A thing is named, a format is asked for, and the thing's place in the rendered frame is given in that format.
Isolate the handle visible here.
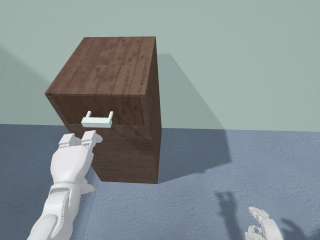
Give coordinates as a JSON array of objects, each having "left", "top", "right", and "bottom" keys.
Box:
[{"left": 81, "top": 111, "right": 113, "bottom": 128}]

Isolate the left robot hand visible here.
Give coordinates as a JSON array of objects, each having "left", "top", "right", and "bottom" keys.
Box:
[{"left": 50, "top": 130, "right": 103, "bottom": 194}]

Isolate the cabinet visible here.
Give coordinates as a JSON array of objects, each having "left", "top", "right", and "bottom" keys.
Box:
[{"left": 44, "top": 36, "right": 162, "bottom": 184}]

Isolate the robot left forearm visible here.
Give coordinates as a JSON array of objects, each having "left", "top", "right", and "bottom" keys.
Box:
[{"left": 27, "top": 182, "right": 82, "bottom": 240}]

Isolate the right robot hand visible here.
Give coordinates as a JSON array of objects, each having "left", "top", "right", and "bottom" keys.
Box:
[{"left": 245, "top": 206, "right": 284, "bottom": 240}]

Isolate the drawer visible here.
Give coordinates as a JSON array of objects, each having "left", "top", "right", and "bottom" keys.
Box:
[{"left": 52, "top": 95, "right": 145, "bottom": 126}]

